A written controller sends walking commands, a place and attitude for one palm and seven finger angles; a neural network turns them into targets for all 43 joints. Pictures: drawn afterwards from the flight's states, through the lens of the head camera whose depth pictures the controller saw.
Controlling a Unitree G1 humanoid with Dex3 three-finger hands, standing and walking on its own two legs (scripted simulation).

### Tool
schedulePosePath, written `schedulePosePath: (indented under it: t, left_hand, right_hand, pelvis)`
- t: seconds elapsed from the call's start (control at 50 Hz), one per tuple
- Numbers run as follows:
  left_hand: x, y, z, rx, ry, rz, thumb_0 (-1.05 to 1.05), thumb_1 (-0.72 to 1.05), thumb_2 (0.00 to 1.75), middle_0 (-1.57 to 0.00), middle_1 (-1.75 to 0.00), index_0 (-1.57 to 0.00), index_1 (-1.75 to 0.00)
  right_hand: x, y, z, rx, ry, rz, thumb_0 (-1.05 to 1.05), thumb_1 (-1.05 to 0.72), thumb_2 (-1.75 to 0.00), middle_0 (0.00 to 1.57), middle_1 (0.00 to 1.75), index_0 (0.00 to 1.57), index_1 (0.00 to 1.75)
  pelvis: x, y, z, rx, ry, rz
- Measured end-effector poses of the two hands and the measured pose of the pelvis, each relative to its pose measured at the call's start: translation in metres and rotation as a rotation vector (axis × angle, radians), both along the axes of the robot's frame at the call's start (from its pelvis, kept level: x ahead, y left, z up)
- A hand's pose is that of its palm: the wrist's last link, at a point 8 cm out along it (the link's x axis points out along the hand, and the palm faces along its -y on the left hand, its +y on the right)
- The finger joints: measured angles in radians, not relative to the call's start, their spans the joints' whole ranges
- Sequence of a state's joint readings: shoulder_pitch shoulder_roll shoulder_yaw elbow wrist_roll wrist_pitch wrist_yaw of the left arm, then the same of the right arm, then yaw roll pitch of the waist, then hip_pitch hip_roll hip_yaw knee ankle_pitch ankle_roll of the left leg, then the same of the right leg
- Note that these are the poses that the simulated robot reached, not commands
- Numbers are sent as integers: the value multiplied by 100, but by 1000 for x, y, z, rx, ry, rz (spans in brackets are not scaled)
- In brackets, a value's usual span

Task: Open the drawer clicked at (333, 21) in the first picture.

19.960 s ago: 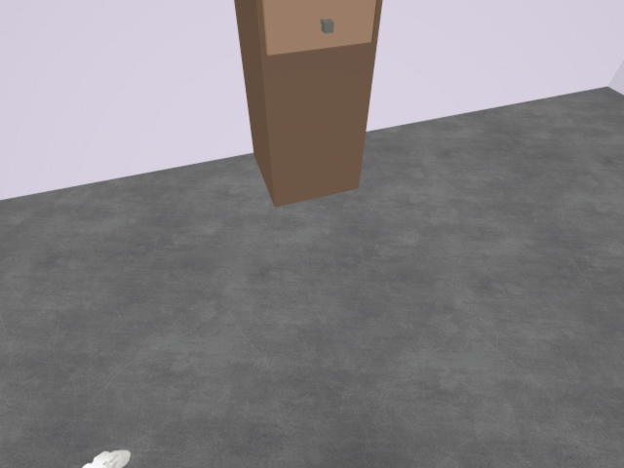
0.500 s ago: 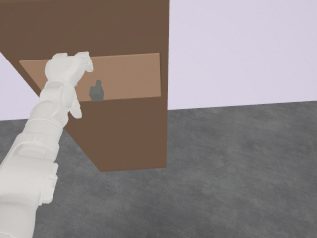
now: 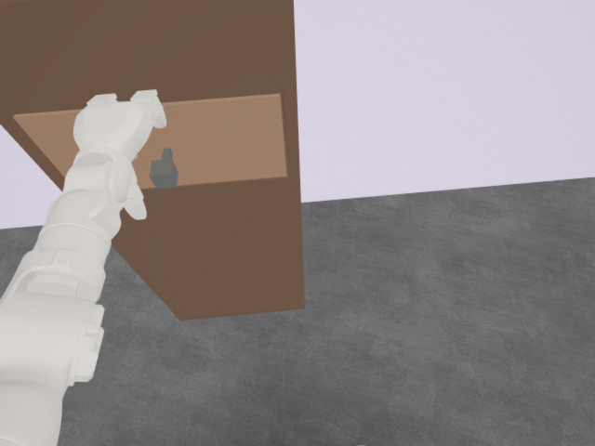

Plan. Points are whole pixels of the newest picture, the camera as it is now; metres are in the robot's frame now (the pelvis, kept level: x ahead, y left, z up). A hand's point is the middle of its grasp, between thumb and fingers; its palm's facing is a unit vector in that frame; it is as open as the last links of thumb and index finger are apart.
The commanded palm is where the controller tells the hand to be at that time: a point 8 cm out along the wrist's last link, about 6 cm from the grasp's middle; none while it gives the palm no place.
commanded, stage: re-aim the fingers above the handle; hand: left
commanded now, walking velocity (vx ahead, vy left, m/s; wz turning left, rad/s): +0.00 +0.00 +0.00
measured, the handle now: (165, 166) +0.53 +0.20 +0.04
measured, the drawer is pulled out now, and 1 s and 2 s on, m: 0.00 0.00 0.00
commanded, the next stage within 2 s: lower the fingers behind the handle in 1.60 s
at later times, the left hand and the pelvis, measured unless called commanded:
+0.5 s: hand (141, 155) +0.49 +0.21 +0.10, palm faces +0.02 -0.01 -1.00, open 13.7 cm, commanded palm +0.47 +0.22 +0.16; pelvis +0.00 +0.01 +0.00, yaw +0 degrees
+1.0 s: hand (142, 154) +0.49 +0.21 +0.10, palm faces +0.00 +0.01 -1.00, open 13.6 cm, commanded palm +0.48 +0.20 +0.15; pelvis -0.01 +0.00 +0.00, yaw +1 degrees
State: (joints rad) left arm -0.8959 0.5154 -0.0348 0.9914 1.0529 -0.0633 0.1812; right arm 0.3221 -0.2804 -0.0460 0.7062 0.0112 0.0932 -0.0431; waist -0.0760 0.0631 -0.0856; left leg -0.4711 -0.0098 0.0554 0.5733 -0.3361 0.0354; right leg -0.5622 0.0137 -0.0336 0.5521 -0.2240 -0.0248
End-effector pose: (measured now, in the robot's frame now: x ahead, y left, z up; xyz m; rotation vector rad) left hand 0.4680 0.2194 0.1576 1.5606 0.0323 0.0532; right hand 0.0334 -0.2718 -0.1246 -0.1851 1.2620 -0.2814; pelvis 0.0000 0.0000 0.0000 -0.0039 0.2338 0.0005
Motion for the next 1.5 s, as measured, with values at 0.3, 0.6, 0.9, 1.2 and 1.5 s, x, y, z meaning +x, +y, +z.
schedulePosePath:
  t: [0.3,0.6,0.9,1.2,1.5]
  left_hand:
    - [-1,-2,-2,11,42,-21,0,-49,30,-32,-120,-33,-121]
    - [4,-12,-1,1,-14,-6,0,-49,30,-39,-124,-36,-126]
    - [3,-15,1,20,24,14,0,-49,30,-34,-122,-34,-124]
    - [4,-16,0,32,13,23,0,-49,30,-35,-122,-34,-126]
    - [3,-18,1,38,24,35,0,-49,30,-33,-121,-33,-126]
  right_hand:
    - [1,4,2,-3,-6,5,0,-91,-89,21,30,20,30]
    - [7,15,-2,26,-20,19,0,-91,-89,21,30,20,30]
    - [-10,10,0,11,-8,6,0,-91,-89,21,30,20,30]
    - [-24,4,-2,5,28,15,0,-91,-89,21,30,20,30]
    - [-20,8,-5,19,24,31,0,-91,-89,21,30,20,30]
  pelvis:
    - [-1,3,1,-2,-4,10]
    - [-1,7,-1,-2,7,11]
    - [-7,4,-1,0,1,13]
    - [-12,2,-4,0,20,29]
    - [-13,2,-5,-2,22,40]
